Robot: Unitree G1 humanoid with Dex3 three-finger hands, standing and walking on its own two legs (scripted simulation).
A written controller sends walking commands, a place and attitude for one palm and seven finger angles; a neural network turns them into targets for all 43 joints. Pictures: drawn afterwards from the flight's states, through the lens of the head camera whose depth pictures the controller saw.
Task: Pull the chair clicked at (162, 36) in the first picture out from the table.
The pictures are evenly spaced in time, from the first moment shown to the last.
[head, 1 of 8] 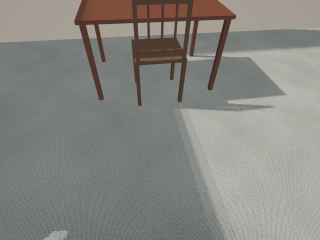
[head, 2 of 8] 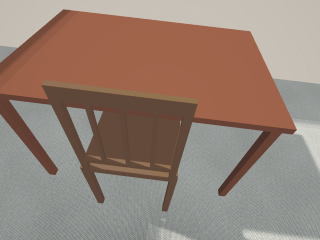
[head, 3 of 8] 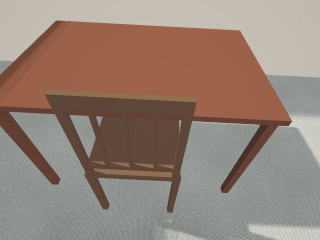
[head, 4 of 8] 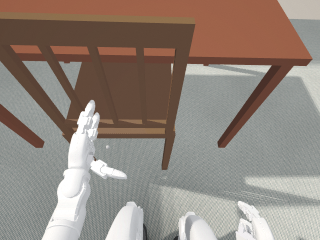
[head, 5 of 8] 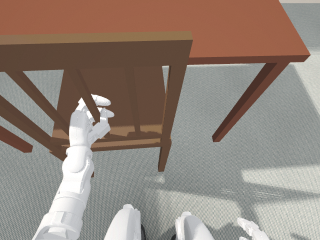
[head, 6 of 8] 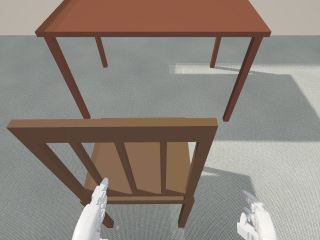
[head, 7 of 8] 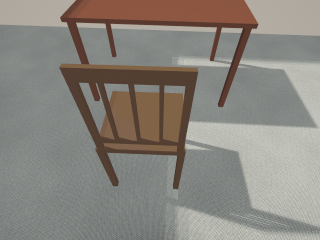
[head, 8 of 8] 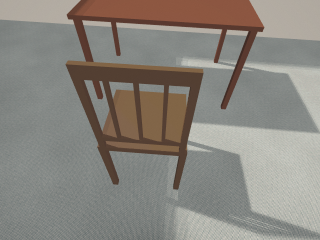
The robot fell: no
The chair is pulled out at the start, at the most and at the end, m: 0.00 0.62 0.62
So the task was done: yes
